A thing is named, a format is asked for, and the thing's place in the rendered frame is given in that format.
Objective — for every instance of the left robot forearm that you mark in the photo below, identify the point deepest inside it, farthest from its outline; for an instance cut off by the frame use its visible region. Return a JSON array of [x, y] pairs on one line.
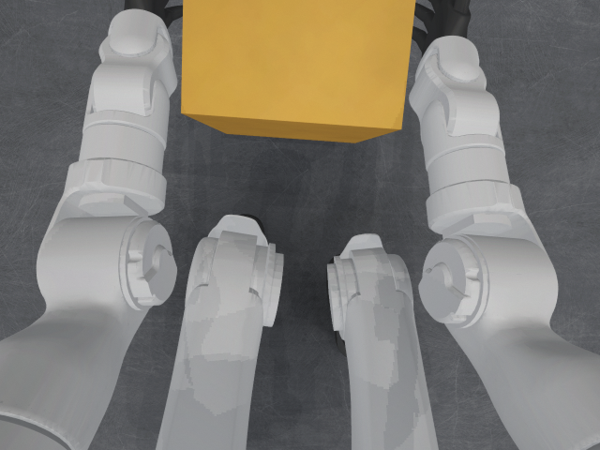
[[124, 134]]

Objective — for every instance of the left robot hand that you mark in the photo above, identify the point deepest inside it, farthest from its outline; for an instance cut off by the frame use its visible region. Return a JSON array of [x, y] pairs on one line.
[[168, 14]]

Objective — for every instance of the robot left upper arm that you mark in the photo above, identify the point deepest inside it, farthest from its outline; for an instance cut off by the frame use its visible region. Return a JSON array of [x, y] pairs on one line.
[[99, 276]]

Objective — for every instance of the robot right upper arm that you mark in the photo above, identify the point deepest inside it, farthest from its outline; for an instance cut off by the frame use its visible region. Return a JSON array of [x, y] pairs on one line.
[[496, 296]]

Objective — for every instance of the right robot hand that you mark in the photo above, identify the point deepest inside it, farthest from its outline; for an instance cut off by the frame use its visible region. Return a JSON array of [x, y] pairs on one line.
[[451, 18]]

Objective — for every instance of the left robot shin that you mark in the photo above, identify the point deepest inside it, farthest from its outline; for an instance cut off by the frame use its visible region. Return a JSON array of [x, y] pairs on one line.
[[201, 266]]

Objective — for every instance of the carton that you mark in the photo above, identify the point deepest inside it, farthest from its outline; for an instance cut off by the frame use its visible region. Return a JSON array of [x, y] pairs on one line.
[[320, 70]]

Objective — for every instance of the right robot forearm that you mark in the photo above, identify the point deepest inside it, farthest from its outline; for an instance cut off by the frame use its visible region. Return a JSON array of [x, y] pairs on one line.
[[470, 191]]

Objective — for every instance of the right robot foot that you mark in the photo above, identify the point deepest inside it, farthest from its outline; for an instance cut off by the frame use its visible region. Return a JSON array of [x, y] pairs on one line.
[[340, 343]]

